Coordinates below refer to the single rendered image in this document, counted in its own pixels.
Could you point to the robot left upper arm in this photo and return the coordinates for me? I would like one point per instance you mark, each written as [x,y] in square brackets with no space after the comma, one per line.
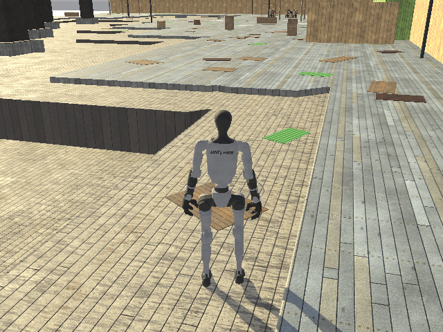
[197,158]

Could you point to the robot right upper arm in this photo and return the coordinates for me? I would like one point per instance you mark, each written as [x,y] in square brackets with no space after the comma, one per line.
[246,159]

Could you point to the robot left shin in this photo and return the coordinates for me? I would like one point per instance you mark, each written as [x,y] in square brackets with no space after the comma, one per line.
[205,254]

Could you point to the robot right forearm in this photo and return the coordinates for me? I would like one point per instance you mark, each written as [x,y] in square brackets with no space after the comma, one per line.
[252,186]

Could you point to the robot left forearm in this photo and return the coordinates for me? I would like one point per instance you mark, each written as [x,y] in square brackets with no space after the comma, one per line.
[190,188]

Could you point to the robot left foot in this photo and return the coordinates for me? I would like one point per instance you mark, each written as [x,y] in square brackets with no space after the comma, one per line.
[206,280]

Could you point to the right robot hand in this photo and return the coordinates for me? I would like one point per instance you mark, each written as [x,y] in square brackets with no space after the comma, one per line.
[257,210]

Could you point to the left robot hand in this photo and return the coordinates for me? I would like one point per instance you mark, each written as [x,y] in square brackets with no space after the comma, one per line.
[186,206]

